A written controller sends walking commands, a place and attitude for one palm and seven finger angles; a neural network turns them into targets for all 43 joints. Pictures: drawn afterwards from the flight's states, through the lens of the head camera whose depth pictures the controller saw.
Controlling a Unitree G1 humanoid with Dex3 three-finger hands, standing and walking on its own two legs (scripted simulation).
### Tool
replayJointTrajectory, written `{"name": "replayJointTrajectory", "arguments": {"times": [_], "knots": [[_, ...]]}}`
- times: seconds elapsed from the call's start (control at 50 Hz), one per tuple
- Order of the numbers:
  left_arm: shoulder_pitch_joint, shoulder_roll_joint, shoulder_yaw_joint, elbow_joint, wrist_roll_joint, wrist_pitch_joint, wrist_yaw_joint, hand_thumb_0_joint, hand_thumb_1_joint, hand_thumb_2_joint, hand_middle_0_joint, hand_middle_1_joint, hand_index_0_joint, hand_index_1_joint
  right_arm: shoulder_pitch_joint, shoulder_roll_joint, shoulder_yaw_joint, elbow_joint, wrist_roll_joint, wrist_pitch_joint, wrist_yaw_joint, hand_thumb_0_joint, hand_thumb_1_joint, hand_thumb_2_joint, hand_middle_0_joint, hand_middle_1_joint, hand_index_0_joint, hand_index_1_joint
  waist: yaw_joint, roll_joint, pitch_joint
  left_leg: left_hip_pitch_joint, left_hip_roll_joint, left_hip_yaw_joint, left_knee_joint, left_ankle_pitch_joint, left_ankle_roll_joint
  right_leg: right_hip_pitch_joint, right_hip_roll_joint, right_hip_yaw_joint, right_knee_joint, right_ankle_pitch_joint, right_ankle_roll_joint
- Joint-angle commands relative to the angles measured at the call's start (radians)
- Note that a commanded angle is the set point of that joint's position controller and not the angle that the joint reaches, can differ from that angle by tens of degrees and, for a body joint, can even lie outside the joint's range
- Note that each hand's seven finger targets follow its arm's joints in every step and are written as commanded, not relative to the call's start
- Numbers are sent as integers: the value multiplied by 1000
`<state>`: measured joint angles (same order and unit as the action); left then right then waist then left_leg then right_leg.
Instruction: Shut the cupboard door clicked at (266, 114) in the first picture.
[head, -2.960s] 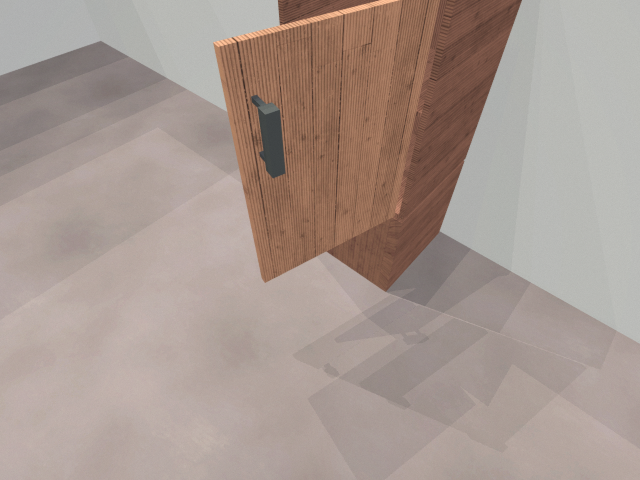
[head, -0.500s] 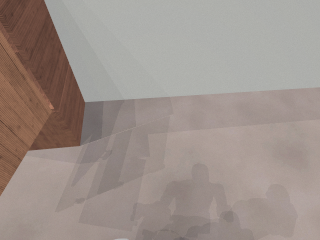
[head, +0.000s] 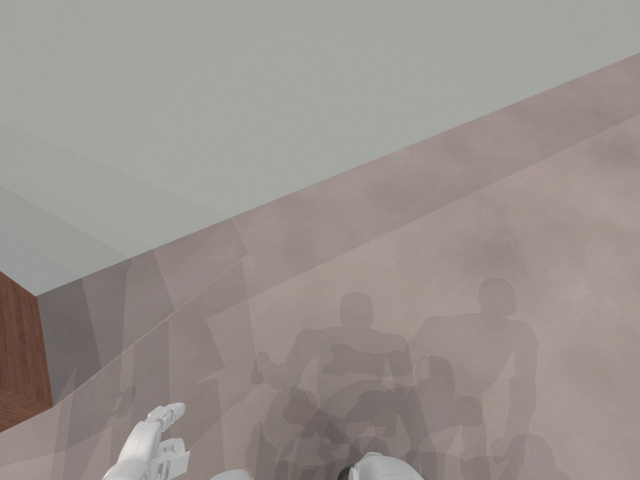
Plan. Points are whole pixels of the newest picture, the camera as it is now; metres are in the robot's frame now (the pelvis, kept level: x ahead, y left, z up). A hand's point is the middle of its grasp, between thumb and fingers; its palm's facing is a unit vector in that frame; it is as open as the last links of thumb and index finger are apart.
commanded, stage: walk to a spot facing it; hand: left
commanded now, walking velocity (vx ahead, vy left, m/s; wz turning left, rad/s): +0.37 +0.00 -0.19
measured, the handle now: out of the picture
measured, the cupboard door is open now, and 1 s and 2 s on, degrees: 74 74 74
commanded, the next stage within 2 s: turn to face it in 0.52 s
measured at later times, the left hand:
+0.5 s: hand (189, 434) +0.20 +0.20 -0.17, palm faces -0.03 -0.99 -0.16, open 7.3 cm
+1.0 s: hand (261, 241) +0.53 +0.11 -0.16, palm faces -0.01 -0.99 -0.14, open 7.3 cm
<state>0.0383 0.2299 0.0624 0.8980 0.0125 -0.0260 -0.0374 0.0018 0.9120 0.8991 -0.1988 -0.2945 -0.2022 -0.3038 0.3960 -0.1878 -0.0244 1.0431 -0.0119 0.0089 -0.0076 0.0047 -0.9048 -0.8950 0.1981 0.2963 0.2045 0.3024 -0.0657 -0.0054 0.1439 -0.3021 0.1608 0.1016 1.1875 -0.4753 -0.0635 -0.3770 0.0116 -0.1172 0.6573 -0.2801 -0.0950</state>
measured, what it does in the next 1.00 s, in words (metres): walks ahead: left foot, then right foot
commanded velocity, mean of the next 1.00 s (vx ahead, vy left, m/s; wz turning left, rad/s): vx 0.19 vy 0.00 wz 0.12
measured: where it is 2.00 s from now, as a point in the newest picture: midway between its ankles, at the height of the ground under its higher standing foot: (354, 348)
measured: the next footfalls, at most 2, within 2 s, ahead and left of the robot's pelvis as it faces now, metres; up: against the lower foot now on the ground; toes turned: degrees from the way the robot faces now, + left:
left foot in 0.40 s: +0.33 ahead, +0.11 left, +0.00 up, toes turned +1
right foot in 0.78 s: +0.45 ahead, -0.18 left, +0.00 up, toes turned -14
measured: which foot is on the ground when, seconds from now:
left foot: up 0.00-0.38, down 0.40-0.78, up 0.80-1.00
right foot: down 0.00-0.40, up 0.42-0.76, down 0.78-1.00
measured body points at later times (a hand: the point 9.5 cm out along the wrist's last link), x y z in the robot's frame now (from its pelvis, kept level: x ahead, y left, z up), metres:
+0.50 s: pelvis +0.24 +0.01 +0.01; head +0.27 +0.03 +0.45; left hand +0.20 +0.25 -0.16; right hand +0.34 -0.23 -0.12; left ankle +0.29 +0.11 -0.72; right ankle +0.11 -0.07 -0.63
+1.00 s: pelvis +0.41 -0.05 +0.01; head +0.45 -0.03 +0.46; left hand +0.53 +0.17 -0.14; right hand +0.38 -0.28 -0.13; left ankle +0.41 +0.07 -0.68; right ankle +0.41 -0.17 -0.72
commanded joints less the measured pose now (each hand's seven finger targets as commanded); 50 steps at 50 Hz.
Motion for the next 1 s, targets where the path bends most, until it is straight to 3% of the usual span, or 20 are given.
{"name": "replayJointTrajectory", "arguments": {"times": [0.0, 0.04, 0.26, 0.3, 0.34, 0.36, 0.38, 0.4, 0.42, 0.46, 0.56, 0.62, 0.7, 0.72, 0.74, 0.76, 0.78, 0.82, 0.86, 0.98], "knots": [[125, 125, 27, -5, 2, -15, 37, 0, 900, 900, -200, -300, -200, -300, -79, -94, -35, -116, -15, -25, 0, 0, -900, -900, 200, 300, 200, 300, 44, -103, -82, -247, 33, -85, 18, 145, -5, 113, -283, 320, -465, 91, -83], [128, 119, 29, 10, 9, -31, 35, 0, 900, 900, -200, -300, -200, -300, -21, -70, -35, -89, -19, -17, 9, 0, -900, -900, 200, 300, 200, 300, 16, -121, -126, -201, 7, -59, -87, 190, -4, 115, -229, 254, -465, 111, -79], [350, 94, 15, 148, 5, -58, 42, 0, 900, 900, -200, -300, -200, -300, -369, -51, -33, -165, -9, -52, 35, 0, -900, -900, 200, 300, 200, 300, 111, -111, -80, -280, -65, -19, -500, 239, 25, 428, -255, 286, -392, 525, -86], [348, 102, 14, 161, 5, -58, 45, 0, 900, 900, -200, -300, -200, -300, -351, -63, -36, -154, -11, -56, 32, 0, -900, -900, 200, 300, 200, 300, 82, -104, -83, -177, -95, 2, -578, 231, 43, 414, -249, 269, -335, 614, -70], [312, 105, 17, 157, -1, -59, 45, 0, 900, 900, -200, -300, -200, -300, -158, -97, -46, -81, -20, -67, 16, 0, -900, -900, 200, 300, 200, 300, -14, -40, -148, 140, -144, 39, -698, 320, 74, 290, -184, 191, -118, 735, -23], [317, 76, 12, 142, -7, -58, 41, 0, 900, 900, -200, -300, -200, -300, -15, -169, -64, -38, -31, -73, 5, 0, -900, -900, 200, 300, 200, 300, -65, 64, -232, 395, -5, -143, -713, 358, 139, 86, -115, 157, 108, 537, 20], [366, 28, -1, 127, -17, -59, 30, 0, 900, 900, -200, -300, -200, -300, 110, -271, -83, -16, -43, -76, -3, 0, -900, -900, 200, 300, 200, 300, -76, 290, -359, 596, 286, -503, -795, 422, 275, -134, 17, 48, 472, -91, 63], [305, 50, -1, 104, -9, -61, 35, 0, 900, 900, -200, -300, -200, -300, 111, -266, -77, -21, -32, -63, -10, 0, -900, -900, 200, 300, 200, 300, -74, 221, -326, 546, 361, -601, -877, 450, 335, -217, 3, 136, 651, -271, 51], [253, 55, 2, 80, -2, -55, 35, 0, 900, 900, -200, -300, -200, -300, 40, -243, -73, -50, -26, -58, -7, 0, -900, -900, 200, 300, 200, 300, -47, 99, -201, 384, 349, -553, -911, 313, 338, -258, -49, 153, 693, -232, 56], [212, 19, 10, 98, 13, -32, 23, 0, 900, 900, -200, -300, -200, -300, -69, -134, -44, -60, -23, -74, -14, 0, -900, -900, 200, 300, 200, 300, 15, 125, -47, 133, 243, -378, -994, 228, 242, -245, -103, 168, 661, -86, 72], [244, -29, 9, 90, 15, 14, -2, 0, 900, 900, -200, -300, -200, -300, -96, -130, -41, -54, -17, -85, -17, 0, -900, -900, 200, 300, 200, 300, 79, 149, -121, 113, 136, -39, -987, 414, 182, -126, -120, 86, 333, 8, 103], [169, -40, 4, 67, 15, 12, 0, 0, 900, 900, -200, -300, -200, -300, -58, -125, -44, -31, -20, -69, -14, 0, -900, -900, 200, 300, 200, 300, 53, 111, -77, 67, 130, -28, -978, 385, 191, -54, -94, 34, 123, 41, 109], [241, -7, 2, 111, 17, -11, 15, 0, 900, 900, -200, -300, -200, -300, -36, -110, -30, 4, -13, -54, -11, 0, -900, -900, 200, 300, 200, 300, 93, 46, -129, 22, 54, -25, -797, 412, 140, 228, -45, -16, -132, 174, 109], [300, 48, 11, 127, 17, -25, 24, 0, 900, 900, -200, -300, -200, -300, -39, -82, -23, 6, -5, -54, -6, 0, -900, -900, 200, 300, 200, 300, 121, -23, -162, -57, -3, -4, -697, 320, 97, 362, -112, 75, -181, 259, 93], [362, 137, 27, 151, 22, -36, 36, 0, 900, 900, -200, -300, -200, -300, -9, -37, -13, 1, 1, -53, 1, 0, -900, -900, 200, 300, 200, 300, 143, -188, -225, -195, -103, 59, -521, 73, 51, 499, -319, 278, -227, 350, 28], [395, 209, 39, 149, 10, -30, 41, 0, 900, 900, -200, -300, -200, -300, 12, -47, -18, -16, 6, -36, -4, 0, -900, -900, 200, 300, 200, 300, 149, -277, -274, -198, -119, 40, -300, -223, 34, 478, -497, 394, -343, 343, -82], [358, 212, 34, 132, 9, -16, 46, 0, 900, 900, -200, -300, -200, -300, -2, -48, -19, -19, 7, -26, -4, 0, -900, -900, 200, 300, 200, 300, 148, -224, -246, -194, -93, -23, -149, -246, 44, 383, -511, 400, -388, 197, -119], [251, 130, 33, 111, 9, -9, 66, 0, 900, 900, -200, -300, -200, -300, -61, -41, -27, -22, 8, -19, -10, 0, -900, -900, 200, 300, 200, 300, 114, -275, -183, -281, -47, -77, -31, -112, 31, 347, -468, 281, -345, 463, -92], [182, 102, 23, 82, 11, -8, 71, 0, 900, 900, -200, -300, -200, -300, -49, -33, -22, -19, 9, -6, -3, 0, -900, -900, 200, 300, 200, 300, 76, -209, -199, -214, -27, -81, -93, -81, 16, 281, -434, 121, -310, 572, -59], [111, 116, 33, 51, 5, 5, 62, 0, 900, 900, -200, -300, -200, -300, -10, -9, -20, -30, -7, 9, 19, 0, -900, -900, 200, 300, 200, 300, 24, -96, -151, -5, -90, 60, -543, 215, 7, 139, -358, -66, -191, 308, 40]]}}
